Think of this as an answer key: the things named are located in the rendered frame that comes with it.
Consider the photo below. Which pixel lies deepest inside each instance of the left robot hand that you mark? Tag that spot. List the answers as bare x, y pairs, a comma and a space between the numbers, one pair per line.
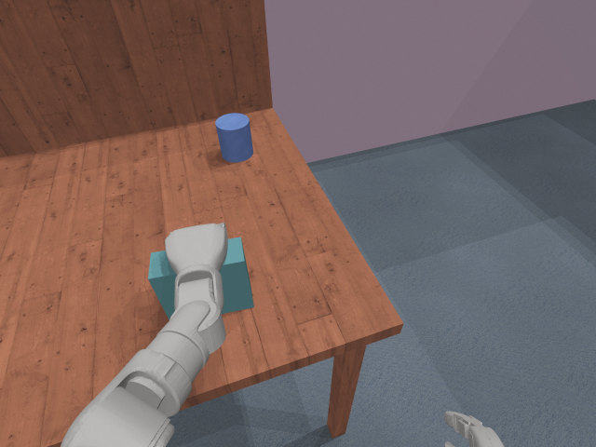
204, 244

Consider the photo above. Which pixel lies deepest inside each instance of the sponge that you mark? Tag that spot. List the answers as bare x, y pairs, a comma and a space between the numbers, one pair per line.
235, 276

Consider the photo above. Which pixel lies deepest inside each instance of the left robot forearm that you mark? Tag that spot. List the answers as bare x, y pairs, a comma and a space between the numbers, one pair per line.
162, 374

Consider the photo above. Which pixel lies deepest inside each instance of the table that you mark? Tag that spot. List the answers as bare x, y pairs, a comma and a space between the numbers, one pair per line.
108, 142

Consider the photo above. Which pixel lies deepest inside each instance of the right robot hand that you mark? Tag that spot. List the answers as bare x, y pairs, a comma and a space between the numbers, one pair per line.
473, 430

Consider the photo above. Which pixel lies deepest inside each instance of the robot left upper arm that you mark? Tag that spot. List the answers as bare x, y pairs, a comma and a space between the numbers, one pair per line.
124, 420

